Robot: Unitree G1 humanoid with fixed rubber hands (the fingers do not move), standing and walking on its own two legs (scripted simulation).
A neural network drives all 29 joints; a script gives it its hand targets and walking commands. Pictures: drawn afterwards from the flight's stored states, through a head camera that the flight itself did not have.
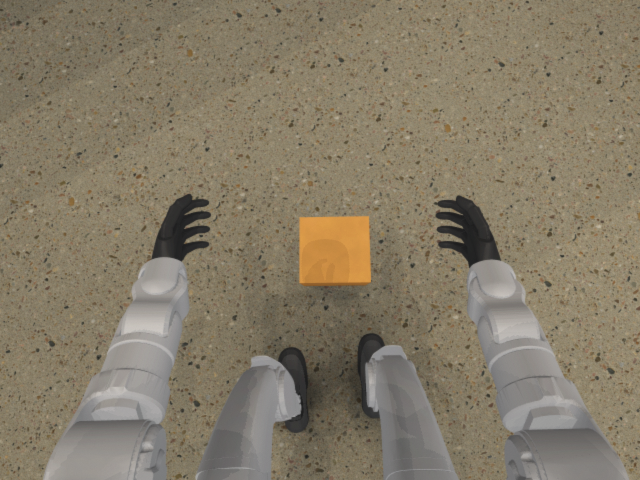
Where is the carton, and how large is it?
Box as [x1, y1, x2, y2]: [300, 216, 370, 285]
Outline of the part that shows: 368,216 300,217 300,283 303,285 360,285 370,282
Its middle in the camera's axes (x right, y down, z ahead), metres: +0.04 +0.04 +0.98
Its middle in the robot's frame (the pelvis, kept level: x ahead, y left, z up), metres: +0.42 -0.02 -0.61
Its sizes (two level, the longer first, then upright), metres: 0.165 0.156 0.156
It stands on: the floor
